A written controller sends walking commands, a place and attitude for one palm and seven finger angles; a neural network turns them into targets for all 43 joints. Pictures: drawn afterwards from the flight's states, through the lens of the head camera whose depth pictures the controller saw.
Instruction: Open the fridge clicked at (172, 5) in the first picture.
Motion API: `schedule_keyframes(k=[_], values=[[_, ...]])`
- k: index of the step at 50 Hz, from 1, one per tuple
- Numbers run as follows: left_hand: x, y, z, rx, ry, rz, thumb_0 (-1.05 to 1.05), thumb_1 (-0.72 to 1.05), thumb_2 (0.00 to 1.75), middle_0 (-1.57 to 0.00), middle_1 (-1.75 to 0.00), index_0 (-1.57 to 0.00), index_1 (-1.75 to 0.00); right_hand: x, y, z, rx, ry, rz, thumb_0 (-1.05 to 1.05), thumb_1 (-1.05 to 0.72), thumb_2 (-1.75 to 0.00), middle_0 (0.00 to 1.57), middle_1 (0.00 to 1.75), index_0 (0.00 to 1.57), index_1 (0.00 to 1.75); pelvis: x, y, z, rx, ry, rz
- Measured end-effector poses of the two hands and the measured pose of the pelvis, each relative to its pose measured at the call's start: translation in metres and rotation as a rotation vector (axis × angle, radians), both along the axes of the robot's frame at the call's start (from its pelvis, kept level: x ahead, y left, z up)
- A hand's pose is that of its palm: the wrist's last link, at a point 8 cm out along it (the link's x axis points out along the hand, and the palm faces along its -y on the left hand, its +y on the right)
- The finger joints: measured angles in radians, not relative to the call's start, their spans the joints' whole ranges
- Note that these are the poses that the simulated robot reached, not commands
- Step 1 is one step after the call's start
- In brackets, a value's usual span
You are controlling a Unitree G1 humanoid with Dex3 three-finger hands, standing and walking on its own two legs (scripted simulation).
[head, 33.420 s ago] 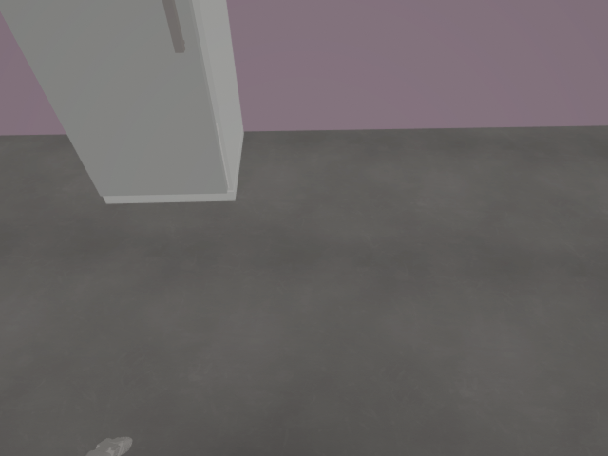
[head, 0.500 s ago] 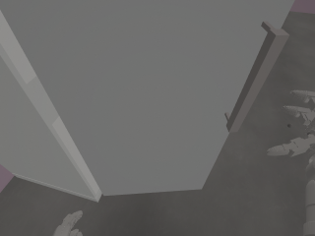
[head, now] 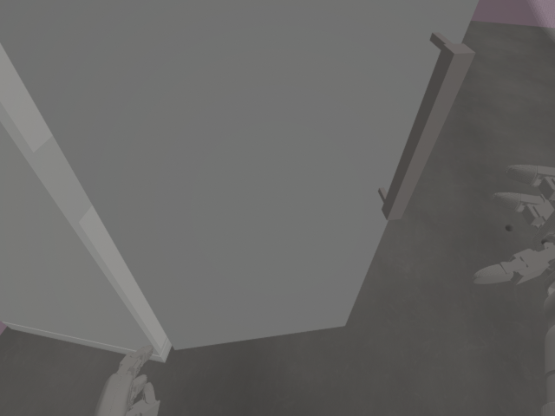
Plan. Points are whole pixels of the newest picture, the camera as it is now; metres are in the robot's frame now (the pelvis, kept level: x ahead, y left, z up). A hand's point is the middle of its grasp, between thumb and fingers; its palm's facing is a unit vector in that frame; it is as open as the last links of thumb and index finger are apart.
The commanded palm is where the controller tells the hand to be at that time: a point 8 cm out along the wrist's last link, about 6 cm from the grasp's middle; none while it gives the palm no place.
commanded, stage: slip the hand off the handle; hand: right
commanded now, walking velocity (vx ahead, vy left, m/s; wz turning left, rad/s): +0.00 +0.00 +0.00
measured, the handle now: (411, 139) +0.50 -0.20 +0.16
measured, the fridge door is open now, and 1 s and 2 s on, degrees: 70 70 70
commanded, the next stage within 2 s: draw the hand back to the body in 0.04 s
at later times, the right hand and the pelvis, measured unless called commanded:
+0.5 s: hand (531, 249) +0.29 -0.29 +0.15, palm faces +0.10 +0.99 +0.01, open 14.7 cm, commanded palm +0.26 -0.32 +0.16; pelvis +0.02 -0.01 +0.00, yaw +1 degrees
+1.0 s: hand (554, 289) +0.24 -0.29 +0.15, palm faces +0.46 +0.84 -0.27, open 12.4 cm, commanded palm +0.19 -0.32 +0.18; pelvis +0.01 -0.01 +0.01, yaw +1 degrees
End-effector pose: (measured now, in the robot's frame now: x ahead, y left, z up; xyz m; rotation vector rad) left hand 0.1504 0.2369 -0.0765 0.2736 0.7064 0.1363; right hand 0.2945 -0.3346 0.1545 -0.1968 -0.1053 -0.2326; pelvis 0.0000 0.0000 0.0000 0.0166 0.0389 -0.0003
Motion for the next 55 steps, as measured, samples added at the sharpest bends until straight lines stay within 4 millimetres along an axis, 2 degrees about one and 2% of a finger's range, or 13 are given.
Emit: schedule_keyframes(k=[9,12,14,20,25,30,34,38,42,49,55], values=[[-0.015,0.012,-0.006,-0.005,0.026,0.054,0.02,0.90,0.90,-0.21,-0.30,-0.21,-0.30,0.020,0.012,-0.001,0.012,0.024,0.064,-0.01,0.55,-0.20,0.26,1.15,0.26,1.15,0.005,0.001,0.000,-0.007,0.022,0.019],[-0.017,0.016,-0.004,-0.009,0.023,0.086,0.02,0.90,0.90,-0.21,-0.30,-0.21,-0.30,0.021,0.010,-0.010,0.193,0.049,0.135,-0.01,0.55,-0.20,0.26,1.15,0.26,1.15,0.010,0.001,0.002,-0.007,0.005,0.023],[-0.015,0.017,0.001,-0.005,-0.001,0.099,0.02,0.90,0.90,-0.21,-0.30,-0.21,-0.30,0.018,0.008,-0.011,0.248,0.076,0.182,-0.01,0.55,-0.20,0.26,1.15,0.26,1.15,0.015,0.000,0.003,-0.007,-0.007,0.028],[0.006,0.014,0.019,-0.013,-0.115,0.073,0.02,0.90,0.90,-0.20,-0.30,-0.20,-0.30,-0.005,-0.001,0.007,0.172,0.051,0.170,-0.01,0.55,-0.20,0.26,1.15,0.25,1.15,0.020,-0.003,0.004,-0.006,-0.027,0.035],[0.027,0.002,0.027,-0.028,-0.164,0.023,0.02,0.90,0.90,-0.20,-0.30,-0.20,-0.30,-0.033,-0.008,-0.001,0.205,0.069,0.136,-0.01,0.55,-0.20,0.25,1.15,0.25,1.15,0.018,-0.006,0.005,-0.002,-0.038,0.024],[0.043,-0.015,0.034,-0.028,-0.198,-0.032,0.02,0.90,0.90,-0.20,-0.30,-0.20,-0.30,-0.053,-0.003,-0.010,0.207,0.095,0.121,-0.01,0.55,-0.20,0.25,1.15,0.25,1.15,0.014,-0.009,0.005,0.003,-0.058,0.006],[0.050,-0.029,0.039,-0.036,-0.229,-0.068,0.02,0.90,0.90,-0.21,-0.30,-0.20,-0.30,-0.062,0.005,0.003,0.171,0.032,0.133,-0.01,0.52,-0.22,0.25,1.13,0.25,1.13,0.011,-0.010,0.006,0.005,-0.076,-0.002],[0.050,-0.040,0.040,-0.039,-0.222,-0.115,0.02,0.90,0.90,-0.21,-0.30,-0.21,-0.30,-0.068,0.000,0.020,0.020,-0.025,-0.041,-0.01,0.44,-0.26,0.25,1.09,0.25,1.08,0.008,-0.011,0.009,0.002,-0.086,-0.003],[0.041,-0.043,0.032,-0.057,-0.170,-0.112,0.01,0.90,0.90,-0.21,-0.30,-0.21,-0.30,-0.082,0.001,0.016,-0.044,-0.021,-0.162,-0.01,0.33,-0.31,0.25,1.02,0.25,1.02,0.006,-0.013,0.012,-0.003,-0.096,0.007],[0.021,-0.035,0.014,-0.038,-0.041,-0.079,0.02,0.90,0.90,-0.21,-0.30,-0.21,-0.30,-0.100,0.006,0.008,-0.096,0.005,-0.237,-0.01,0.10,-0.42,0.24,0.88,0.24,0.88,0.009,-0.014,0.015,-0.008,-0.111,0.012],[0.017,-0.025,0.012,-0.022,-0.017,-0.048,0.02,0.90,0.90,-0.21,-0.30,-0.21,-0.30,-0.101,0.006,0.020,-0.144,-0.037,-0.262,0.00,-0.12,-0.53,0.24,0.76,0.23,0.75,0.014,-0.014,0.016,-0.009,-0.125,0.016]])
